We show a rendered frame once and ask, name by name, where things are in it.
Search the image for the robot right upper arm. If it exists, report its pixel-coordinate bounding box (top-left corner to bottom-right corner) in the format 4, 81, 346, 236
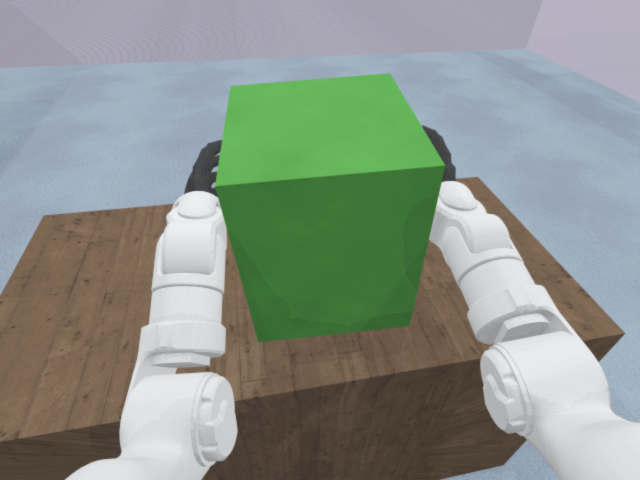
480, 331, 640, 480

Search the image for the pedestal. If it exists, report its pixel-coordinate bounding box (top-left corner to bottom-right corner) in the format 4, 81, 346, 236
0, 177, 625, 480

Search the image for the left robot hand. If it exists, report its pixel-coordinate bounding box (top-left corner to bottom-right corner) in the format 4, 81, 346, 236
184, 140, 222, 197

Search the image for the robot left upper arm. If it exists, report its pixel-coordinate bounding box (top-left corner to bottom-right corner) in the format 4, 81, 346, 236
65, 372, 238, 480

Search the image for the right robot forearm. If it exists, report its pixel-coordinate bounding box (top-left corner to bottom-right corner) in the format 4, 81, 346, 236
429, 181, 610, 405

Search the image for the left robot forearm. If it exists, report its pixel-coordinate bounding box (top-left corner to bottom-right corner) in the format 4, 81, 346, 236
119, 191, 227, 451

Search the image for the right robot hand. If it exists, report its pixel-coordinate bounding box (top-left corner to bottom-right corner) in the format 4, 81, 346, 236
422, 126, 457, 182

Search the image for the carton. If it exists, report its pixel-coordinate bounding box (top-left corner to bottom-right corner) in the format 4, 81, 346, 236
215, 73, 445, 342

